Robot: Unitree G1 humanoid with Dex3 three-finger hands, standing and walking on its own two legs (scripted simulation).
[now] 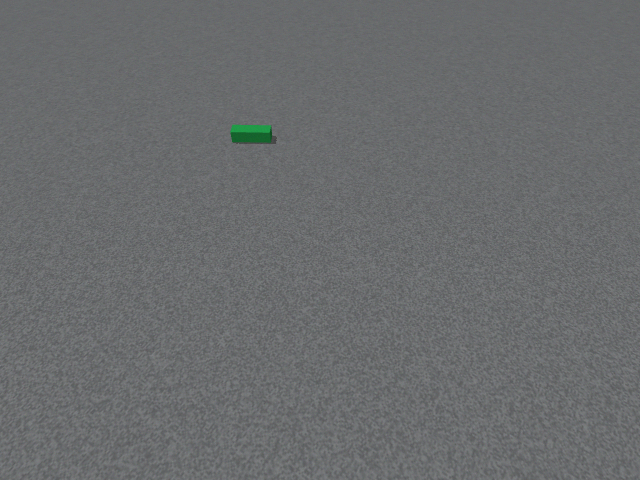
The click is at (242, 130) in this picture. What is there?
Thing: lying carton
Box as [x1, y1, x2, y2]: [230, 125, 271, 142]
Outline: 232,125 230,131 232,141 270,142 270,125
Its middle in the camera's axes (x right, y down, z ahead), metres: -0.36 -0.58 +2.09
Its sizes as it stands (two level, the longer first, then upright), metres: 0.209 0.068 0.062
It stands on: the floor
